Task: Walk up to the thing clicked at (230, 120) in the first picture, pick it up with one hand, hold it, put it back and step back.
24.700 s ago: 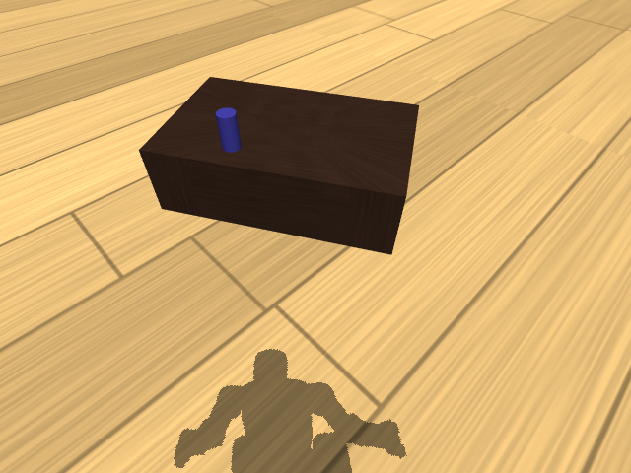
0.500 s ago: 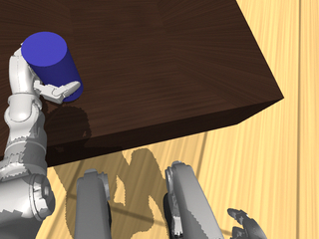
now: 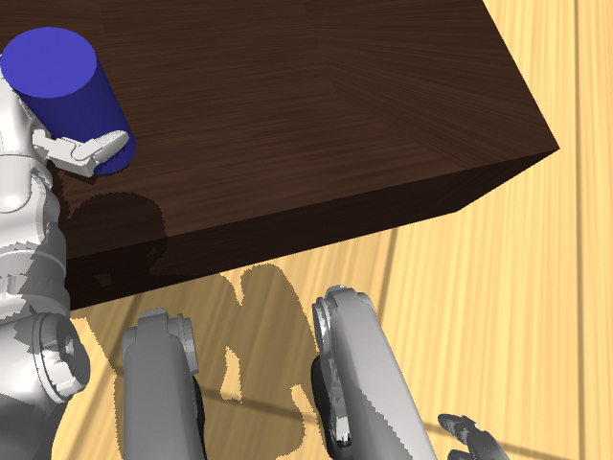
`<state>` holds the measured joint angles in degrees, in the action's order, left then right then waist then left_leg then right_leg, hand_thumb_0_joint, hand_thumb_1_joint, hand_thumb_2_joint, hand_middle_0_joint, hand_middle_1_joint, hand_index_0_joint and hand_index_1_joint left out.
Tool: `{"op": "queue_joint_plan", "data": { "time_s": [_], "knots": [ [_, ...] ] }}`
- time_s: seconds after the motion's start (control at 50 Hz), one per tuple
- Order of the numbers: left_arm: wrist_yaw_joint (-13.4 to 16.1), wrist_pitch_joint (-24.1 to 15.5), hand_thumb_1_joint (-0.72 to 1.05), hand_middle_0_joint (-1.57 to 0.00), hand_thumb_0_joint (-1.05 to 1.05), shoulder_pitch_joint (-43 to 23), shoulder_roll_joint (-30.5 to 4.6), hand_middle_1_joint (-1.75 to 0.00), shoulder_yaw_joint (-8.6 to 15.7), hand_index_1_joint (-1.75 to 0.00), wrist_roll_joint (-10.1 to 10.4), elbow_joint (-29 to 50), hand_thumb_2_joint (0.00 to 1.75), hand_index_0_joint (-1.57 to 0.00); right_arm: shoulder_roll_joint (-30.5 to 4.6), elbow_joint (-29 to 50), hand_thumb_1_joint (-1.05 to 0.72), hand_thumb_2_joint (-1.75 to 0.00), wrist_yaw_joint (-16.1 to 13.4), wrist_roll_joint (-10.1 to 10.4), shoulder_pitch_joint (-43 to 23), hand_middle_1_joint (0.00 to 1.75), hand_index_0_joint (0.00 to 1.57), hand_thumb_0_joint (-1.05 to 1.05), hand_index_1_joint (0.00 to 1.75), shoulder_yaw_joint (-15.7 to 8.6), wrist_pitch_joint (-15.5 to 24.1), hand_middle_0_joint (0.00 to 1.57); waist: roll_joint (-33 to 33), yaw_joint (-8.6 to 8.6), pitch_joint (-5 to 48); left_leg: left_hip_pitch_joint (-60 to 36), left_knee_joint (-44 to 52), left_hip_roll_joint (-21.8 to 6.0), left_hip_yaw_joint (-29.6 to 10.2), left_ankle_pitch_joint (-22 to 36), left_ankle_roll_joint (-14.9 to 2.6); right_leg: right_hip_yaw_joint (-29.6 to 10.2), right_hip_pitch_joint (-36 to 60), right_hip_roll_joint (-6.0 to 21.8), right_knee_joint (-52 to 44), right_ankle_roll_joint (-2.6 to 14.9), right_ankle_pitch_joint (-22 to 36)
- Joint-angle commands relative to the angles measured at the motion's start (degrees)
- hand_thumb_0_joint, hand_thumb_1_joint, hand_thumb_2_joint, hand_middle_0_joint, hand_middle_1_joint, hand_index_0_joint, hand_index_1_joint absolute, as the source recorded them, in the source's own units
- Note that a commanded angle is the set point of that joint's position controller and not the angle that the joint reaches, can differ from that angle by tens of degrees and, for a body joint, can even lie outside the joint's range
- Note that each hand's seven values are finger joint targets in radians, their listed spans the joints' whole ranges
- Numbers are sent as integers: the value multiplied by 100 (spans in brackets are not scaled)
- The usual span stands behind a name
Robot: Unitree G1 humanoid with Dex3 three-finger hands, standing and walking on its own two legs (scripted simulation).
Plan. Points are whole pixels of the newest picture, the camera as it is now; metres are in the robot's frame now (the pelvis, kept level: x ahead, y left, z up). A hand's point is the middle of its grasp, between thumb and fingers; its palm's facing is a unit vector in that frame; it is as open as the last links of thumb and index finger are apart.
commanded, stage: lower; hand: left
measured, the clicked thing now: (81, 111) +0.53 +0.20 +0.01
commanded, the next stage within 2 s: loosen in 0.62 s
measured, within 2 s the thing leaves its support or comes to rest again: rests again in 0.42 s
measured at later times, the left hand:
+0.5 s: hand (94, 124) +0.53 +0.20 -0.02, palm faces +0.06 -1.00 -0.06, open 10.7 cm
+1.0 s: hand (97, 125) +0.53 +0.19 -0.03, palm faces +0.07 -1.00 -0.02, open 11.0 cm
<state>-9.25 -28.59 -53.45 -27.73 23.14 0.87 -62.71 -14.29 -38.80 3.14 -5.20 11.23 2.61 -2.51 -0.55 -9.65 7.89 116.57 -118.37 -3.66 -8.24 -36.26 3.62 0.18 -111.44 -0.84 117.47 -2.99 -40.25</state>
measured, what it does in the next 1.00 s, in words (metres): stands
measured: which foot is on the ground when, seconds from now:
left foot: down 0.00-1.00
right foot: down 0.00-1.00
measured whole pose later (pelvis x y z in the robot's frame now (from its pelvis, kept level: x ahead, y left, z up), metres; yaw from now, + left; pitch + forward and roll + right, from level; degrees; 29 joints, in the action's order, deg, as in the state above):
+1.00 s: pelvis +0.00 +0.00 -0.03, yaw -1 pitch +33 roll -5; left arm -8.7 -28.0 -55.0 -27.5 23.0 1.6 -61.4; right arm -14.9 -38.6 3.7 -5.4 10.2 3.0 -3.7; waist -0.4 -9.9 6.1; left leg 121.9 -124.8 -2.9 -9.5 -36.7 3.8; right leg 0.3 -116.4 -1.1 123.6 -3.4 -41.0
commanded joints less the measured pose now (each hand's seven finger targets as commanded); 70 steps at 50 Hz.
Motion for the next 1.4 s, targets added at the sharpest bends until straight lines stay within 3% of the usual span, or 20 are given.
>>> {"op": "queue_joint_plan", "data": {
  "time_s": [0.0,0.04,0.06,0.1,0.18,0.22,0.34,0.4,0.44,0.56,0.62,0.68,0.72,0.78,0.84,0.98,1.2,1.24,1.32,1.38],
  "knots": [
    [-7,-426,17,-126,0,-2324,-1195,-139,64,-139,28,1257,124,-127,-1190,201,-91,-91,-85,8,969,30,20,0,30,-396,50,20,-1167,-57,3894,-3033,1205,97,492,800,-404,475,1511,-54,-1286,526,1222],
    [0,-412,15,-128,0,-2437,-1242,-139,107,-139,69,1272,123,-129,-1186,210,-91,-90,-94,14,980,30,20,0,30,-405,42,20,-1015,-57,3897,-2830,1074,108,561,796,-443,440,1569,-74,-1338,500,1238],
    [-15,-419,16,-127,0,-2531,-1093,-139,-13,-139,82,1264,124,-128,-1177,160,-91,-90,-83,4,1014,30,20,0,30,-396,36,20,-1073,-172,3746,-2734,1062,114,560,724,-435,451,1539,-57,-1298,495,1210],
    [2,-400,15,-128,0,-2399,-1298,-140,153,-140,81,1264,124,-130,-1199,135,-91,-90,-82,-5,1020,30,20,0,30,-392,30,20,-1012,-37,3822,-2716,979,109,599,771,-453,432,1561,-75,-1291,485,1238],
    [21,-402,16,-129,0,-2659,-1231,-141,-22,-141,15,1486,125,-130,-1193,184,-91,-90,-76,-1,970,30,20,0,30,-414,5,20,-1159,-103,3847,-2726,1015,118,591,503,-428,466,1455,-77,-1253,510,1000],
    [39,-379,16,-128,0,-2507,-1180,-140,57,-140,73,1314,125,-129,-1216,161,-91,-90,-82,19,960,30,20,0,30,-415,11,20,-995,-147,3665,-2582,1021,121,535,337,-433,508,1315,-76,-1218,507,865],
    [20,-337,20,-127,0,-2403,-1217,-140,66,-140,37,1269,126,-128,-1213,90,-91,-90,-87,-12,1027,30,20,0,30,-406,-19,20,-899,-153,3855,-2526,747,118,607,804,-475,449,1602,-85,-1180,450,1341],
    [30,-371,18,-129,0,-2414,-1349,-141,159,-141,57,1335,126,-130,-1216,90,-91,-90,-71,-14,994,30,20,0,30,-386,-38,20,-942,-56,3807,-2435,756,128,617,745,-466,448,1545,-90,-1123,469,1247],
    [6,-367,20,-129,0,-2480,-1248,-141,29,-142,18,1403,127,-130,-1217,120,-91,-90,-64,-17,971,30,20,0,30,-404,-42,20,-1086,-115,3788,-2515,800,125,603,630,-444,476,1441,-94,-1110,493,1128],
    [7,-366,21,-129,0,-2407,-1199,-141,52,-141,36,1352,127,-130,-1230,102,-91,-90,-48,-33,1015,30,20,0,30,-380,-55,20,-1001,-123,3890,-2553,645,115,582,930,-464,500,1514,-107,-1020,466,1416],
    [31,-355,22,-127,0,-2312,-1174,-140,39,-140,-9,1202,127,-128,-1251,67,-91,-90,-34,-38,957,30,20,0,30,-379,-61,20,-1107,-109,3655,-2585,714,113,532,770,-430,546,1226,-92,-922,499,1224],
    [38,-366,22,-127,0,-2419,-1032,-140,-102,-140,-60,1201,126,-128,-1246,113,-90,-90,-16,-49,956,30,20,0,30,-369,-73,20,-1220,-230,3607,-2561,715,124,507,780,-411,572,1132,-85,-870,520,1244],
    [76,-355,16,-136,0,-2443,-1105,-137,-69,-136,-75,1228,118,-137,-1254,159,-93,-90,-17,-49,935,30,20,0,30,-381,-79,20,-1106,-167,3610,-2435,697,135,535,615,-421,555,1135,-96,-919,513,1125],
    [69,-344,-7,-114,0,-2419,-1017,-113,-62,-112,21,1260,94,-117,-1253,199,-92,-89,-15,-44,910,30,20,0,30,-363,-93,20,-1005,-157,3665,-2359,670,142,555,547,-437,566,1281,-98,-928,492,1083],
    [55,-315,-15,-100,0,-2466,-1025,-92,26,-89,164,1269,70,-102,-1303,188,-91,-89,-31,-3,945,30,20,0,30,-388,-76,20,-1078,-151,3618,-2422,712,140,524,475,-416,592,1145,-94,-881,502,1000],
    [77,-350,-52,-65,0,-2476,-1114,-51,24,-50,130,1402,28,-66,-1263,185,-93,-90,-36,-19,897,30,20,0,30,-366,-86,20,-971,-151,3732,-2277,598,140,575,533,-450,527,1299,-115,-919,472,1090],
    [79,-297,-61,-31,0,-2263,-1045,-18,106,-18,149,1352,6,-30,-1235,178,-93,-90,-49,-9,938,30,20,0,30,-374,-95,20,-786,-133,3663,-2178,531,131,567,768,-477,516,1417,-121,-933,451,1332],
    [70,-306,-61,-27,0,-2328,-1186,-13,165,-14,135,1524,4,-26,-1237,246,-93,-90,-34,-20,929,30,20,0,30,-367,-94,20,-953,-77,3874,-2271,530,137,603,904,-471,490,1590,-108,-910,451,1454],
    [40,-297,-60,-11,0,-2367,-1087,-6,85,-5,124,1299,3,-10,-1268,200,-90,-90,-40,-11,930,30,20,0,30,-381,-104,20,-950,-185,3559,-2241,604,123,545,587,-454,546,1252,-113,-929,473,1142],
    [35,-367,-55,-7,0,-2532,-1624,-5,402,-4,170,1743,4,-7,-1274,193,-90,-90,-58,-8,933,30,20,0,30,-362,-119,20,-1099,-10,3893,-2321,600,134,598,643,-454,493,1501,-115,-918,471,1173]
  ]
}}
